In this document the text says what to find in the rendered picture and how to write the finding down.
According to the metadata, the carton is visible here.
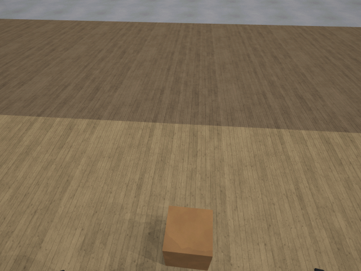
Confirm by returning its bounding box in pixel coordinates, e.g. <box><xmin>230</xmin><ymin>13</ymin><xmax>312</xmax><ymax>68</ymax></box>
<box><xmin>162</xmin><ymin>206</ymin><xmax>213</xmax><ymax>270</ymax></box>

